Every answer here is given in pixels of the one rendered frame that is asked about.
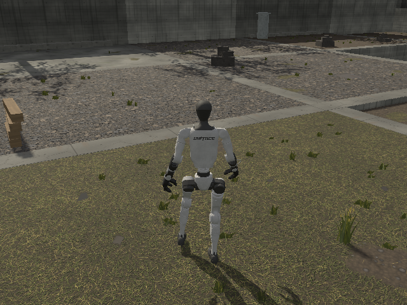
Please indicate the left robot upper arm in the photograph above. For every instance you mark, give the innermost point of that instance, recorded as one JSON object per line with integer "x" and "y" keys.
{"x": 180, "y": 143}

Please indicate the robot left forearm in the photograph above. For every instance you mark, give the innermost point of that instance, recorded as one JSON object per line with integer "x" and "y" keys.
{"x": 171, "y": 169}

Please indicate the robot right foot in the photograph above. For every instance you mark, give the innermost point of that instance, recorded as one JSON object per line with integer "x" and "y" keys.
{"x": 213, "y": 258}

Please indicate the robot left hand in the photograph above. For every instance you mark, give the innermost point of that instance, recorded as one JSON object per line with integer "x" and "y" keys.
{"x": 166, "y": 183}

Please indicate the robot right hand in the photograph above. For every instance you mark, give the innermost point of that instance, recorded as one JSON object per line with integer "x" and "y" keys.
{"x": 232, "y": 176}

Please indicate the robot torso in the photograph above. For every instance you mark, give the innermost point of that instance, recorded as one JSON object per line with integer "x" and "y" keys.
{"x": 203, "y": 153}

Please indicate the right robot upper arm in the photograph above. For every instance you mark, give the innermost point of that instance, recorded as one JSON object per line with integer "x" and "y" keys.
{"x": 226, "y": 141}

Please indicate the robot right forearm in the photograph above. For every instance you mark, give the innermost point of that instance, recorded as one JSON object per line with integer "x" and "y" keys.
{"x": 233, "y": 164}

